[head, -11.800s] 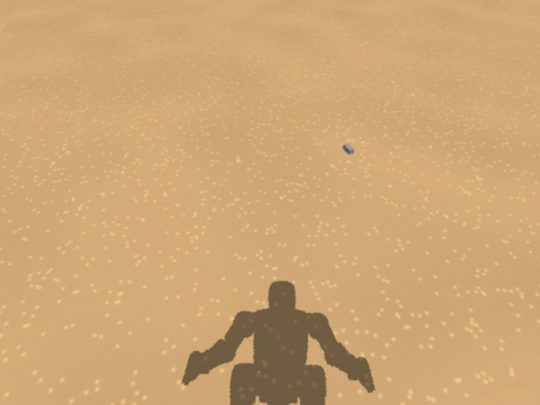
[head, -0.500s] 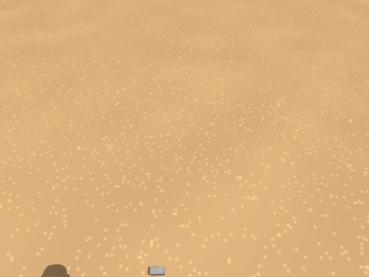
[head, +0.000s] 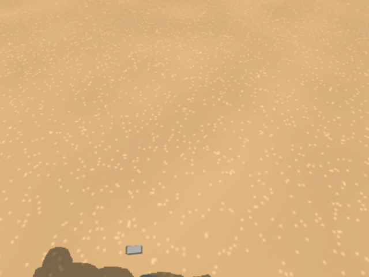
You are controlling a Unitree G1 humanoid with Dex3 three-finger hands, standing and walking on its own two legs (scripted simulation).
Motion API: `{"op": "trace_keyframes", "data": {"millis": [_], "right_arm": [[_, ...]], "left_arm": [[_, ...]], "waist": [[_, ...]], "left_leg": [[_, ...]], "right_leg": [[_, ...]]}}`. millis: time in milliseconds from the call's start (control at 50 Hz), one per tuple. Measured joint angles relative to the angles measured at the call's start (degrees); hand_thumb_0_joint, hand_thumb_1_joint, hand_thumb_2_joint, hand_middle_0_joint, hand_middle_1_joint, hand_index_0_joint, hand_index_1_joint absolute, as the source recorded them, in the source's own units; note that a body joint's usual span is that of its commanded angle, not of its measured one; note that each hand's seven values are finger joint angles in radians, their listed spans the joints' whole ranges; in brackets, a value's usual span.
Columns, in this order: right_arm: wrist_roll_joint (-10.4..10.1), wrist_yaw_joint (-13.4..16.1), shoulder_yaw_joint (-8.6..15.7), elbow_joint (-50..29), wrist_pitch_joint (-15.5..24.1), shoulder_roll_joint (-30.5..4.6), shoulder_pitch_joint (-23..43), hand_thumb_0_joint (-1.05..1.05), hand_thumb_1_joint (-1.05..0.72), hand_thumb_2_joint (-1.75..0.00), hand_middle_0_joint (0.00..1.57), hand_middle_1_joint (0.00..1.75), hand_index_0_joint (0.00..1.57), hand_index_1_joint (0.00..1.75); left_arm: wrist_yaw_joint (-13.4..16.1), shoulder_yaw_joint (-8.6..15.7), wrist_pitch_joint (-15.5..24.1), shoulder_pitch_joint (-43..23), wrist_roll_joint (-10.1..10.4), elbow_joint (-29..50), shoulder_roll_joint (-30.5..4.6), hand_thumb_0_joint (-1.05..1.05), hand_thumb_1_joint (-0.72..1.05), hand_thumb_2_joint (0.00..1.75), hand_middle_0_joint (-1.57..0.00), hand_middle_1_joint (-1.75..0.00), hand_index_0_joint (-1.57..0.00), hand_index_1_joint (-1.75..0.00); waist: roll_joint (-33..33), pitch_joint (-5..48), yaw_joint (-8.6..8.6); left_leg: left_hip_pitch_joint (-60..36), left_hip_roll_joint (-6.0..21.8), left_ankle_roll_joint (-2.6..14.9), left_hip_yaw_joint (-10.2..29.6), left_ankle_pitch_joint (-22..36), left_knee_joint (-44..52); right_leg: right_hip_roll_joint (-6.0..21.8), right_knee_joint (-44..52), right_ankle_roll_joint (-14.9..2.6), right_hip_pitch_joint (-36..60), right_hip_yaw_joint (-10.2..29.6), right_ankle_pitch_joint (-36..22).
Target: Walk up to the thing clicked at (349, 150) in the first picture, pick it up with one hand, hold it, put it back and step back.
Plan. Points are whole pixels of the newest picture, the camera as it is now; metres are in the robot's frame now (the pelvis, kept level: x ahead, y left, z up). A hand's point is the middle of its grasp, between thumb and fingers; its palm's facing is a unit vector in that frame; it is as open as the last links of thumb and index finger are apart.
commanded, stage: walk up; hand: left
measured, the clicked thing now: (134, 249) +0.35 +0.27 -0.74
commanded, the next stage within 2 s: stand in 1.72 s
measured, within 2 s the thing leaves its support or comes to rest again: neither
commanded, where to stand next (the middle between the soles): +0.05 +0.03 m, yaw +4 degrees
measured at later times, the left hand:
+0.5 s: hand out of the picture +0.08 +0.29 -0.12, palm faces +0.04 -0.89 -0.45, open 7.4 cm
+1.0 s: hand out of the picture +0.04 +0.28 -0.13, palm faces +0.09 -0.94 -0.33, open 7.4 cm
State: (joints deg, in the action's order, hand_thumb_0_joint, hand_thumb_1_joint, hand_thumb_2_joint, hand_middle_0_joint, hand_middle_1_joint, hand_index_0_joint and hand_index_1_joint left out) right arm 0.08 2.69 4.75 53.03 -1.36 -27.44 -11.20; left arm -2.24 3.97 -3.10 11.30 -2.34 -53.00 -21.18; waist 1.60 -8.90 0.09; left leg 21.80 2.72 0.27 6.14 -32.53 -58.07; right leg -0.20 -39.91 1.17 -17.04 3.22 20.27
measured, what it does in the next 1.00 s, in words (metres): steps on the spot: left foot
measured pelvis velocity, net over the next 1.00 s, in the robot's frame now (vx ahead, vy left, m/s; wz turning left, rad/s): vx -0.02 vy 0.02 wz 0.08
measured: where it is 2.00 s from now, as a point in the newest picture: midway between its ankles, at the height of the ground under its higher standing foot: outside the picture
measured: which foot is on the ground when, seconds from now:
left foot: up 0.00-0.12, down 0.14-1.00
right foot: down 0.00-1.00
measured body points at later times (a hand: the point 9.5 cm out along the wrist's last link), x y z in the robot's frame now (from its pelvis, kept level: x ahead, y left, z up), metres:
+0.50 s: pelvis -0.01 +0.00 +0.01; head +0.04 -0.01 +0.46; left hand +0.07 +0.33 -0.09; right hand +0.13 -0.30 -0.12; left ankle -0.02 +0.15 -0.70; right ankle +0.01 -0.14 -0.72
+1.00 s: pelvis -0.02 +0.02 +0.03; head -0.01 +0.02 +0.48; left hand +0.03 +0.33 -0.10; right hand +0.12 -0.26 -0.10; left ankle -0.02 +0.15 -0.72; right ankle +0.00 -0.12 -0.72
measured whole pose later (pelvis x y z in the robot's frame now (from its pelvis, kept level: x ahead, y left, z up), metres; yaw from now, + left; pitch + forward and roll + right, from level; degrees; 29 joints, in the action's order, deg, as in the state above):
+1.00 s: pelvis -0.02 +0.02 +0.03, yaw +4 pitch -4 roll +0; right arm -0.1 -0.8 0.1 61.5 -0.1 -19.6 -4.2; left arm -0.6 0.6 0.5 6.7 -0.1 -63.9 -19.8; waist 0.1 -3.8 1.2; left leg 7.2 0.9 -1.3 2.4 -12.0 -23.0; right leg 1.7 -21.9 1.9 -6.4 1.2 11.7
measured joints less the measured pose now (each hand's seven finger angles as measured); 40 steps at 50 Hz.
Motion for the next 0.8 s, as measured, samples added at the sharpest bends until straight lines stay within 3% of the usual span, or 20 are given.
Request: {"op": "trace_keyframes", "data": {"millis": [100,160,180,240,280,320,380,420,500,540,560,640,680,700,800], "right_arm": [[0.24,-1.42,-1.71,0.74,0.04,3.08,-1.03,0.01,-0.91,-0.9,0.2,0.3,0.2,0.3],[1.12,-2.21,-2.05,1.1,0.13,5.67,-0.89,0.01,-0.91,-0.9,0.2,0.3,0.21,0.3],[1.38,-2.56,-2.17,1.08,0.18,6.52,-0.84,0.01,-0.91,-0.9,0.2,0.3,0.21,0.3],[1.56,-3.65,-2.63,0.69,0.22,7.61,-0.52,0.01,-0.91,-0.9,0.21,0.3,0.21,0.3],[1.37,-3.84,-2.94,0.32,0.08,8.06,-0.19,0.01,-0.91,-0.9,0.21,0.3,0.21,0.3],[0.77,-3.77,-2.94,0.15,-0.39,7.76,0.99,0.01,-0.91,-0.9,0.21,0.3,0.21,0.3],[0.65,-3.3,-2.4,-0.64,-1.46,6.73,2.76,0.01,-0.91,-0.9,0.21,0.3,0.21,0.3],[0.45,-3.26,-1.87,-1.25,-1.54,5.62,3.51,0.01,-0.91,-0.9,0.21,0.3,0.21,0.3],[0.43,-3.5,-1.15,-1.36,-0.87,4.13,3.79,0.01,-0.91,-0.9,0.21,0.3,0.21,0.3],[0.64,-3.53,-1.04,-0.6,-0.15,3.81,3.46,0.01,-0.91,-0.9,0.21,0.3,0.21,0.3],[0.95,-3.35,-0.96,0.16,0.25,4.29,3.61,0.01,-0.91,-0.9,0.2,0.3,0.21,0.3],[1.01,-3.59,-2.54,2.24,1.07,6.08,2.86,0.01,-0.91,-0.9,0.2,0.3,0.21,0.3],[0.82,-3.63,-3.4,3.0,1.07,6.85,2.87,0.01,-0.91,-0.9,0.21,0.3,0.21,0.3],[0.55,-3.61,-3.65,3.38,0.99,6.97,3.21,0.01,-0.91,-0.9,0.21,0.3,0.21,0.3],[0.08,-3.53,-4.24,5.1,0.84,7.81,4.46,0.01,-0.91,-0.9,0.21,0.3,0.21,0.3]], "left_arm": [[1.09,-1.8,1.71,-1.1,0.59,0.6,2.1,0.0,0.9,0.9,-0.2,-0.3,-0.2,-0.3],[1.73,-2.13,2.28,-2.69,1.5,1.07,1.44,0.0,0.9,0.9,-0.2,-0.3,-0.21,-0.3],[2.04,-2.09,2.18,-3.3,1.97,0.87,1.19,0.0,0.9,0.9,-0.2,-0.3,-0.21,-0.3],[2.8,-1.97,2.23,-4.62,2.48,0.11,0.8,0.0,0.9,0.9,-0.2,-0.3,-0.21,-0.3],[3.08,-1.77,3.04,-4.77,2.5,-0.22,0.15,0.0,0.9,0.9,-0.2,-0.3,-0.21,-0.3],[3.38,-1.63,4.25,-4.86,2.13,-0.63,-0.07,0.0,0.9,0.9,-0.2,-0.3,-0.2,-0.3],[3.52,-1.94,5.12,-4.37,1.72,-0.68,-0.19,0.0,0.9,0.9,-0.2,-0.3,-0.2,-0.3],[3.71,-2.11,5.18,-3.96,1.4,-0.61,-0.07,0.0,0.9,0.9,-0.2,-0.3,-0.2,-0.3],[3.48,-2.04,4.76,-3.59,0.57,-0.26,-0.83,0.0,0.9,0.9,-0.2,-0.3,-0.2,-0.3],[3.11,-1.96,4.25,-3.68,0.78,-0.15,-1.54,0.0,0.9,0.9,-0.2,-0.3,-0.2,-0.3],[3.03,-1.8,3.84,-4.01,1.06,-0.35,-2.05,0.0,0.9,0.9,-0.2,-0.3,-0.2,-0.3],[2.85,-1.69,2.43,-4.13,2.01,-2.55,-2.61,0.0,0.9,0.9,-0.2,-0.3,-0.2,-0.3],[2.7,-1.71,2.98,-3.61,2.32,-3.59,-2.76,0.0,0.91,0.9,-0.2,-0.3,-0.2,-0.3],[2.69,-1.72,3.34,-3.48,2.34,-4.29,-2.44,0.0,0.91,0.9,-0.2,-0.3,-0.2,-0.3],[1.98,-2.94,3.08,-2.86,2.26,-7.36,-0.64,0.0,0.91,0.9,-0.2,-0.3,-0.2,-0.3]], "waist": [[-0.34,1.48,-0.35],[-2.68,0.92,-0.32],[-3.61,0.8,-0.11],[-2.73,0.98,-0.33],[-2.28,1.49,-0.18],[-1.02,1.32,-0.2],[-0.12,1.11,-0.18],[0.67,1.02,-0.07],[0.92,1.42,0.19],[0.32,1.73,0.2],[-1.14,1.26,0.56],[-2.62,2.27,0.91],[-3.11,2.78,1.21],[-2.76,2.64,1.16],[-2.17,3.59,0.94]], "left_leg": [[-2.36,-2.64,0.29,-3.27,1.54,9.57],[-5.58,-4.38,0.75,-4.71,11.57,17.98],[-6.08,-4.94,0.65,-5.16,12.34,18.84],[-6.4,-4.05,0.72,-4.47,12.09,19.5],[-6.41,-3.52,0.25,-4.26,12.17,19.85],[-5.69,-3.04,0.04,-3.59,12.46,18.47],[-3.09,-4.94,0.43,-1.83,4.26,10.87],[-1.98,-5.35,0.42,-1.03,2.47,7.16],[-3.77,-3.29,-0.02,-2.16,4.4,12.75],[-7.13,-2.6,-0.45,-3.16,11.79,21.89],[-7.99,-3.55,-0.95,-3.95,14.68,23.3],[-8.3,-3.42,-0.87,-3.94,14.18,23.4],[-8.57,-3.01,-1.16,-4.0,14.15,23.63],[-8.76,-2.59,-1.33,-3.79,14.05,23.42],[-11.31,-2.26,-1.36,-3.72,16.18,27.7]], "right_leg": [[0.35,0.39,-0.54,0.35,-1.92,0.42],[1.98,-2.06,-0.16,-0.29,-1.83,1.81],[2.48,-2.54,-0.48,-0.46,-1.27,1.78],[0.92,-3.66,-2.13,-0.02,-1.8,6.49],[0.53,1.01,-2.92,2.13,-2.72,2.24],[0.13,3.31,-1.78,3.11,-3.34,-1.05],[1.14,3.77,-1.55,3.24,-3.24,-0.69],[1.88,4.65,-1.18,3.44,-3.14,-1.23],[3.51,4.33,0.06,2.64,-3.4,-1.32],[4.53,2.03,0.94,1.59,-3.55,-0.13],[5.64,0.41,1.02,1.14,-2.78,0.58],[3.29,-1.27,-1.29,1.37,-0.95,6.89],[2.63,4.07,-1.44,3.56,-1.6,-0.03],[2.24,5.58,-0.53,4.42,-1.8,-2.58],[2.09,10.1,0.81,7.15,-1.98,-3.94]]}}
